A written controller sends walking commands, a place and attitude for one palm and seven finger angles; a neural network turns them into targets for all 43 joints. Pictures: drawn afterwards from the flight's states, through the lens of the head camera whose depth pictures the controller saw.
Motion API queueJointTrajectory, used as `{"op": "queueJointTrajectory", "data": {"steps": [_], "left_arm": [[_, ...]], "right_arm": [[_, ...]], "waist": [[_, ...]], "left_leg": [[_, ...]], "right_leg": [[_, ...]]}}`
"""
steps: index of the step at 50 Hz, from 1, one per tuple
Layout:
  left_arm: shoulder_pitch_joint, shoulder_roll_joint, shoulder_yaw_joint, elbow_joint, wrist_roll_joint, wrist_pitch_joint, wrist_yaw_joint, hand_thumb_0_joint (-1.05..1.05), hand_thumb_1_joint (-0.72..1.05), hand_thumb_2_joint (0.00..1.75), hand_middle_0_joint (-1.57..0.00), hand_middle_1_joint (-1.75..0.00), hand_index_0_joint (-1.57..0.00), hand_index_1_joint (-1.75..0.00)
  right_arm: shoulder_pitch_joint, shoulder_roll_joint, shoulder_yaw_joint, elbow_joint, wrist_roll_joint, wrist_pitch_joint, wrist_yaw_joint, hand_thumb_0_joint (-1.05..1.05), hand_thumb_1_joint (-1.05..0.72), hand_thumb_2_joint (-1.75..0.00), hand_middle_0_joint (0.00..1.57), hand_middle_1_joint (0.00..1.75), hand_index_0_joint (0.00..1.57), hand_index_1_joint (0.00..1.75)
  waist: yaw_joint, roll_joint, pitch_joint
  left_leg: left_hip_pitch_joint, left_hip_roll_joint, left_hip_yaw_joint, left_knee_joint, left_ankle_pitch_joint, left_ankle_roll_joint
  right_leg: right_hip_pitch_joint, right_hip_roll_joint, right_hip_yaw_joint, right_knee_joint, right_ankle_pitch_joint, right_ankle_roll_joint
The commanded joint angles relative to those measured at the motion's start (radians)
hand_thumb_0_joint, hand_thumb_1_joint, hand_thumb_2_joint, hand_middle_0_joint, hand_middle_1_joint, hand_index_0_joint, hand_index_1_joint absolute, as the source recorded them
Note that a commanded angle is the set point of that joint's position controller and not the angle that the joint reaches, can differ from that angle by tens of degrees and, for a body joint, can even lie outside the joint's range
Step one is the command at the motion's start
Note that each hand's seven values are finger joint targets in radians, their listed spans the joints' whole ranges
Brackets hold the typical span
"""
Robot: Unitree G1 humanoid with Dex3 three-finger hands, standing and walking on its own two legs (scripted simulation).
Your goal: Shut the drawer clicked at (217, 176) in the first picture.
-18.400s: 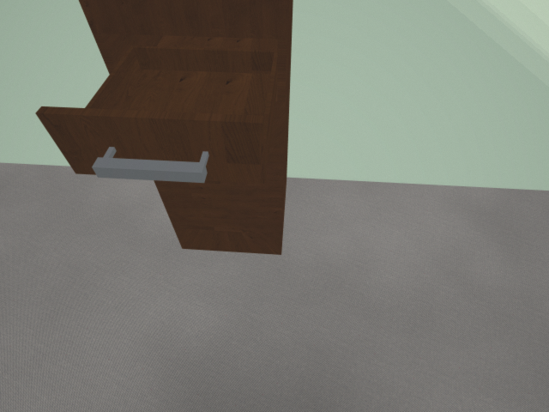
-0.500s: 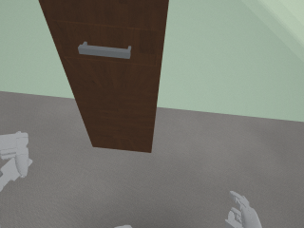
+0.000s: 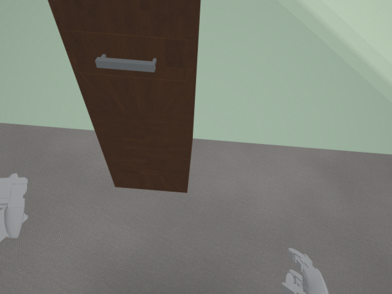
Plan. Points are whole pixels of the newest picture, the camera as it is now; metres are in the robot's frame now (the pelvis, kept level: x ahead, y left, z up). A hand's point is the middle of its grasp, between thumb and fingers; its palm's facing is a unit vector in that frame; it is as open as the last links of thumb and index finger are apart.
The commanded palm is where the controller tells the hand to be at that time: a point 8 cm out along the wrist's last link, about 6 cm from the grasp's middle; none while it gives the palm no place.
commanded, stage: stop stepping back and stand still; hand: left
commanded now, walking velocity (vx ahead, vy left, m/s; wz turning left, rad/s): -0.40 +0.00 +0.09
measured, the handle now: (127, 61) +0.78 +0.30 +0.07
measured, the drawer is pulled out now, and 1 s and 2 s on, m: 0.00 0.00 0.00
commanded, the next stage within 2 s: let the arm hang, fingers relaxed in 0.88 s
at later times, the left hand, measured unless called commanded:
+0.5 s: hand out of the picture +0.04 +0.27 +0.18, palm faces +0.49 -0.79 -0.37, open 3.2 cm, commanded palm -0.02 +0.29 +0.18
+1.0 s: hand out of the picture +0.01 +0.26 +0.14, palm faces +0.42 -0.81 -0.42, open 3.3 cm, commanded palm none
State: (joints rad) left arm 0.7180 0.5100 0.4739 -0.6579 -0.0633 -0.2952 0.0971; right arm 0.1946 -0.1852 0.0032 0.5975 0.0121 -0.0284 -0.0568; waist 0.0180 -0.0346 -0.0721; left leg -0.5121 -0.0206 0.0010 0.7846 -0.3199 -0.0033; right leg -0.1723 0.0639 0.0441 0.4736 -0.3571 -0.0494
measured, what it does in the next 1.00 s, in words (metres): walks backwards: left foot, then left foot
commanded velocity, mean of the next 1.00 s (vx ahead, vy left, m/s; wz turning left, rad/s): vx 0.14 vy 0.00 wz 0.01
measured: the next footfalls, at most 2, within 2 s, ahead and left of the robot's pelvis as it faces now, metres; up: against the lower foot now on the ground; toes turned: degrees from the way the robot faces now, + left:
left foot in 0.06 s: +0.05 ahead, +0.11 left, +0.00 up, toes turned +1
left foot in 0.52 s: -0.14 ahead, +0.13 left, +0.00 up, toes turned +3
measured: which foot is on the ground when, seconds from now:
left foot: up 0.00-0.04, down 0.06-0.28, up 0.30-0.50, down 0.52-0.74, up 0.76-0.98, down 1.00-1.00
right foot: down 0.00-1.00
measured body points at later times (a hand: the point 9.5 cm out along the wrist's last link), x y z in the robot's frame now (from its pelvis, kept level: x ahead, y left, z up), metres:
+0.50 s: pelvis -0.15 +0.01 +0.00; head -0.18 +0.01 +0.45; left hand +0.01 +0.30 +0.20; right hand +0.00 -0.25 -0.08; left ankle -0.18 +0.12 -0.72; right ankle -0.09 -0.12 -0.73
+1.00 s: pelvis -0.17 +0.01 -0.01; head -0.18 +0.01 +0.44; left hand -0.02 +0.30 +0.17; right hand +0.00 -0.24 -0.09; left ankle -0.15 +0.13 -0.74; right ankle -0.13 -0.10 -0.73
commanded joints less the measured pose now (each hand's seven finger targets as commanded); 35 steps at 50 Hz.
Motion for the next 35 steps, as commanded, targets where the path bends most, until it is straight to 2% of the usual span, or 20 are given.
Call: {"op": "queueJointTrajectory", "data": {"steps": [1,3,5,6,9,12,13,14,15,17,19,22,24,26,27,28,29,30,33,35], "left_arm": [[-0.204,0.017,-0.037,0.033,0.012,0.017,0.024,0.0,0.9,0.9,-1.4,-1.6,-1.4,-1.6],[-0.235,0.032,-0.062,-0.011,0.019,0.015,0.028,0.0,0.9,0.9,-1.4,-1.6,-1.4,-1.6],[-0.193,0.038,-0.072,-0.059,0.019,-0.007,0.033,0.0,0.9,0.9,-1.4,-1.6,-1.4,-1.6],[-0.104,0.035,-0.045,-0.078,0.016,0.004,0.031,0.0,0.9,0.9,-1.4,-1.6,-1.4,-1.6],[-0.082,0.089,0.022,-0.287,0.012,0.022,0.045,0.0,0.9,0.9,-1.4,-1.6,-1.4,-1.6],[0.052,0.121,0.089,-0.292,0.01,0.043,0.063,0.0,0.9,0.9,-1.4,-1.6,-1.4,-1.6],[0.042,0.13,0.101,-0.261,0.017,0.045,0.066,0.0,0.9,0.9,-1.4,-1.6,-1.4,-1.6],[0.005,0.126,0.105,-0.217,0.01,0.047,0.073,0.0,0.9,0.9,-1.4,-1.6,-1.4,-1.6],[-0.07,0.106,0.089,-0.204,0.004,0.053,0.08,0.0,0.9,0.9,-1.4,-1.6,-1.4,-1.6],[-0.15,0.061,0.046,-0.094,0.014,0.061,0.071,0.0,0.9,0.9,-1.4,-1.6,-1.4,-1.6],[-0.176,0.024,0.004,0.033,0.02,0.066,0.068,0.0,0.9,0.9,-1.4,-1.6,-1.4,-1.6],[-0.241,-0.024,-0.064,0.103,0.042,0.07,0.074,0.0,0.9,0.9,-1.4,-1.6,-1.4,-1.6],[-0.312,-0.027,-0.095,0.007,0.047,0.061,0.087,0.0,0.9,0.9,-1.4,-1.6,-1.4,-1.6],[-0.302,-0.01,-0.081,-0.124,0.056,0.039,0.093,0.0,0.9,0.9,-1.4,-1.6,-1.4,-1.6],[-0.29,0.027,-0.049,-0.168,0.071,0.033,0.091,0.0,0.9,0.9,-1.4,-1.6,-1.4,-1.6],[-0.207,0.049,-0.004,-0.121,0.069,0.029,0.084,0.0,0.9,0.9,-1.4,-1.6,-1.4,-1.6],[-0.173,0.06,0.01,-0.16,0.06,0.026,0.081,0.0,0.9,0.9,-1.4,-1.6,-1.4,-1.6],[-0.17,0.126,0.066,-0.227,0.067,0.023,0.085,0.0,0.9,0.9,-1.4,-1.6,-1.4,-1.6],[-0.061,0.071,0.042,-0.193,0.054,0.017,0.085,0.0,0.9,0.9,-1.4,-1.6,-1.4,-1.6],[-0.07,0.056,0.041,-0.125,0.056,0.022,0.085,0.0,0.9,0.9,-1.4,-1.6,-1.4,-1.6]], "right_arm": [[-0.147,-0.126,-0.017,-0.129,-0.008,-0.047,-0.046,0.0,-0.9,-0.9,0.2,0.3,0.2,0.3],[-0.084,-0.169,-0.046,-0.131,0.002,-0.051,-0.041,0.0,-0.9,-0.9,0.2,0.3,0.2,0.3],[-0.051,-0.161,-0.061,-0.148,0.003,-0.08,-0.012,0.0,-0.9,-0.9,0.2,0.3,0.2,0.3],[-0.057,-0.144,-0.059,-0.169,-0.02,-0.091,-0.006,0.0,-0.9,-0.9,0.2,0.3,0.2,0.3],[-0.066,-0.159,-0.059,-0.206,-0.013,-0.115,0.001,0.0,-0.9,-0.9,0.2,0.3,0.2,0.3],[-0.096,-0.137,-0.045,-0.245,0.003,-0.108,-0.005,0.0,-0.9,-0.9,0.2,0.3,0.2,0.3],[-0.105,-0.123,-0.05,-0.244,0.0,-0.096,-0.008,0.0,-0.9,-0.9,0.2,0.3,0.2,0.3],[-0.103,-0.126,-0.056,-0.22,-0.005,-0.083,-0.014,0.0,-0.9,-0.9,0.2,0.3,0.2,0.3],[-0.088,-0.138,-0.062,-0.186,-0.011,-0.074,-0.013,0.0,-0.9,-0.9,0.2,0.3,0.2,0.3],[-0.056,-0.138,-0.063,-0.137,-0.021,-0.071,-0.026,0.0,-0.9,-0.9,0.2,0.3,0.2,0.3],[-0.055,-0.13,-0.042,-0.13,-0.018,-0.08,-0.037,0.0,-0.9,-0.9,0.2,0.3,0.2,0.3],[-0.045,-0.135,-0.038,-0.104,-0.015,-0.102,-0.052,0.0,-0.9,-0.9,0.2,0.3,0.2,0.3],[-0.022,-0.153,-0.041,-0.107,-0.018,-0.126,-0.057,0.0,-0.9,-0.9,0.2,0.3,0.2,0.3],[-0.015,-0.173,-0.042,-0.143,-0.021,-0.147,-0.049,0.0,-0.9,-0.9,0.2,0.3,0.2,0.3],[-0.027,-0.155,-0.039,-0.143,-0.026,-0.155,-0.037,0.0,-0.9,-0.9,0.2,0.3,0.2,0.3],[-0.041,-0.147,-0.051,-0.132,-0.019,-0.163,-0.025,0.0,-0.9,-0.9,0.2,0.3,0.2,0.3],[-0.048,-0.138,-0.046,-0.129,-0.021,-0.166,-0.012,0.0,-0.9,-0.9,0.2,0.3,0.2,0.3],[-0.057,-0.136,-0.047,-0.138,-0.018,-0.171,-0.004,0.0,-0.9,-0.9,0.2,0.3,0.2,0.3],[-0.056,-0.14,-0.036,-0.119,-0.022,-0.168,-0.007,0.0,-0.9,-0.9,0.2,0.3,0.2,0.3],[-0.052,-0.141,-0.041,-0.12,-0.024,-0.149,-0.014,0.0,-0.9,-0.9,0.2,0.3,0.2,0.3]], "waist": [[-0.051,0.046,0.14],[-0.033,0.131,-0.011],[-0.013,0.124,-0.142],[0.003,0.199,-0.187],[0.002,0.2,-0.176],[0.0,0.186,-0.098],[-0.011,0.057,-0.035],[-0.018,-0.102,0.027],[-0.013,-0.159,0.055],[-0.06,-0.098,0.099],[-0.059,-0.099,0.087],[-0.045,-0.113,0.079],[-0.059,-0.001,0.029],[-0.054,0.374,0.069],[-0.054,0.29,0.086],[-0.038,0.178,0.08],[-0.039,0.208,0.094],[-0.026,0.212,0.089],[-0.013,0.311,0.111],[-0.008,0.258,0.09]], "left_leg": [[0.186,0.015,0.009,-0.324,0.254,-0.005],[0.411,0.204,-0.134,-0.389,0.912,0.083],[0.582,0.332,-0.233,-0.374,1.007,0.164],[0.485,0.328,-0.278,-0.4,0.856,0.181],[0.257,0.272,-0.222,-0.486,0.29,0.167],[-0.049,0.118,-0.066,-0.474,-0.258,0.058],[-0.03,0.018,0.002,-0.266,-0.242,0.007],[0.071,-0.035,0.0,0.077,-0.143,-0.026],[0.068,-0.014,-0.057,0.308,-0.132,-0.028],[0.063,0.029,-0.061,0.396,-0.042,-0.014],[0.157,0.06,0.001,0.219,-0.036,0.007],[0.233,0.042,0.092,-0.136,-0.095,0.043],[0.315,0.026,0.078,-0.369,-0.119,0.062],[0.372,0.303,-0.412,-0.587,-0.294,0.186],[0.314,0.361,-0.483,-0.619,-0.226,0.247],[0.296,0.35,-0.424,-0.597,-0.161,0.25],[0.235,0.341,-0.453,-0.602,-0.188,0.246],[0.203,0.329,-0.393,-0.589,-0.176,0.233],[0.05,0.243,-0.153,-0.52,-0.114,0.148],[-0.077,0.185,-0.081,-0.402,-0.253,0.103]], "right_leg": [[-0.138,-0.172,0.019,-0.005,0.885,0.04],[-0.185,-0.067,-0.007,0.146,0.43,0.12],[-0.297,-0.049,0.041,0.289,-0.081,0.11],[-0.245,-0.042,0.042,0.34,-0.179,0.083],[-0.055,-0.053,0.003,0.278,-0.105,0.066],[0.178,-0.059,-0.062,0.039,-0.062,0.044],[0.027,-0.145,0.1,-0.152,-0.264,-0.008],[-0.281,-0.341,0.398,-0.363,-0.508,-0.107],[-0.401,-0.466,0.51,-0.418,-0.576,-0.169],[-0.466,-0.397,0.355,-0.366,-0.504,-0.125],[-0.459,-0.313,0.147,-0.292,-0.421,-0.069],[-0.32,-0.278,0.038,-0.197,-0.353,-0.036],[-0.218,-0.221,-0.007,-0.019,-0.259,-0.001],[-0.42,-0.056,-0.123,0.431,-0.162,0.069],[-0.455,-0.058,-0.062,0.599,-0.133,0.062],[-0.452,-0.079,-0.046,0.641,-0.081,0.063],[-0.449,-0.11,-0.032,0.623,-0.07,0.059],[-0.398,-0.13,-0.015,0.567,-0.046,0.057],[-0.088,-0.077,-0.126,0.26,-0.043,0.052],[0.127,-0.054,-0.151,0.09,-0.07,0.037]]}}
